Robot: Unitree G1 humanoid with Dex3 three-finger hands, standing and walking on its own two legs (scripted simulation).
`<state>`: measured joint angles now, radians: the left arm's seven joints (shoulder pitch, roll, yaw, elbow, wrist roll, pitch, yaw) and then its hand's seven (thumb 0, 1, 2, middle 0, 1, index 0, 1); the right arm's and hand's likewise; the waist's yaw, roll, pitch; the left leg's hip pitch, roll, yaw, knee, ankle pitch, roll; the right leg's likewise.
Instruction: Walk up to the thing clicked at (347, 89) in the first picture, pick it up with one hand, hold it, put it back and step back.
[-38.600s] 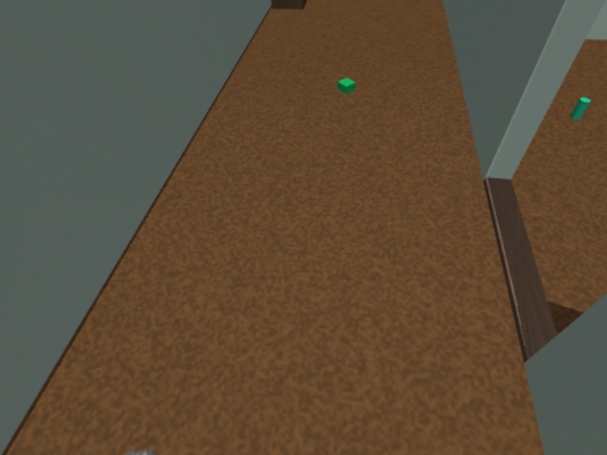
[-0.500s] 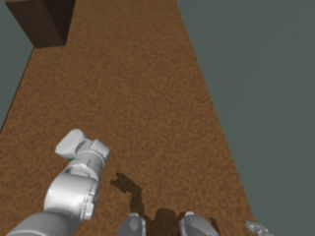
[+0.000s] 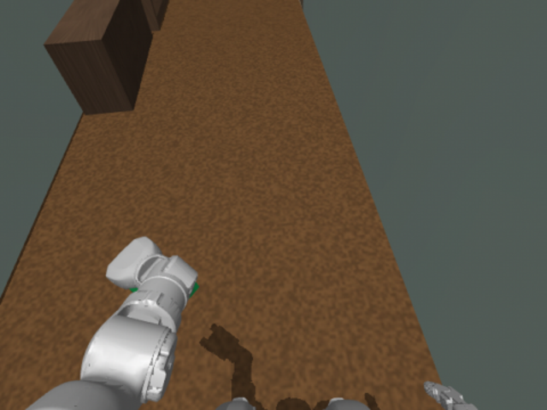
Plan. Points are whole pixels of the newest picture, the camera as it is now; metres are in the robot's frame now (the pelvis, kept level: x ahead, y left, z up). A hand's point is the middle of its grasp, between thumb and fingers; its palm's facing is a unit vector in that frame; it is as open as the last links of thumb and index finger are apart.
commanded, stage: hold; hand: left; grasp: from above
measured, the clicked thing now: (164, 286) +0.34 +0.23 -0.10
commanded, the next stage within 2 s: crouch in 1.64 s
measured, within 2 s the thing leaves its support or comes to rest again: neither
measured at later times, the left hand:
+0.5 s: hand (150, 263) +0.35 +0.24 -0.03, palm faces -0.19 -0.38 -0.90, open 11.0 cm
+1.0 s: hand (147, 261) +0.34 +0.23 -0.01, palm faces -0.20 -0.38 -0.90, open 11.0 cm
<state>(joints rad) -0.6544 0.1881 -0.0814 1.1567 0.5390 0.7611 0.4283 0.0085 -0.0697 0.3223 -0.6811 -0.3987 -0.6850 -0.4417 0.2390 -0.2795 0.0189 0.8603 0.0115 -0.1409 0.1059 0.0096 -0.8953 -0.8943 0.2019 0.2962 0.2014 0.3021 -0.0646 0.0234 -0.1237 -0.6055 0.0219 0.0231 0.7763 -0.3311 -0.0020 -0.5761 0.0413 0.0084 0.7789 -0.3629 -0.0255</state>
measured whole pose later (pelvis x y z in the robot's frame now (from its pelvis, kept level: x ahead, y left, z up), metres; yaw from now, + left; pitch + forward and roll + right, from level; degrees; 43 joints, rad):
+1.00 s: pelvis +0.03 +0.00 +0.02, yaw +1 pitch +5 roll +0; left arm -0.61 0.16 -0.16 1.01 0.55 0.87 0.34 0.00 -0.05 0.33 -0.72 -0.26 -0.72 -0.32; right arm 0.21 -0.28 0.03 0.81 0.04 -0.11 0.11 0.01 -0.90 -0.90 0.20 0.30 0.20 0.30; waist -0.01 0.03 -0.09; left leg -0.37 0.00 0.02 0.58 -0.29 0.00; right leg -0.34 0.02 0.01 0.59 -0.33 -0.02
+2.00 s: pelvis +0.03 +0.00 +0.02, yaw +1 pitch +4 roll +0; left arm -0.54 0.13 -0.21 1.01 0.58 0.82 0.31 0.00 -0.05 0.30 -0.72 -0.30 -0.72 -0.35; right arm 0.16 -0.25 0.04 0.81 0.04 -0.14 0.10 0.01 -0.86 -0.89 0.20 0.30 0.20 0.30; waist 0.00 0.02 -0.07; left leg -0.36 0.00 0.02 0.55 -0.27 0.01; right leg -0.33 0.02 0.01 0.57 -0.31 -0.02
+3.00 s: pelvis -0.07 +0.01 -0.33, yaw -5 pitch +37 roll -6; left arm -1.16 0.60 0.23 1.59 0.75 0.42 0.52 0.00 -0.05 0.16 -0.79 -0.26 -0.81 -0.28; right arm 0.17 -0.24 0.05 0.91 -0.10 -0.22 0.22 0.00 -0.91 -0.90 0.20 0.30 0.20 0.30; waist -0.24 0.05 -0.13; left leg -2.14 0.05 -0.06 2.11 -0.63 0.03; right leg -2.07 0.06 -0.10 2.07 -0.66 -0.02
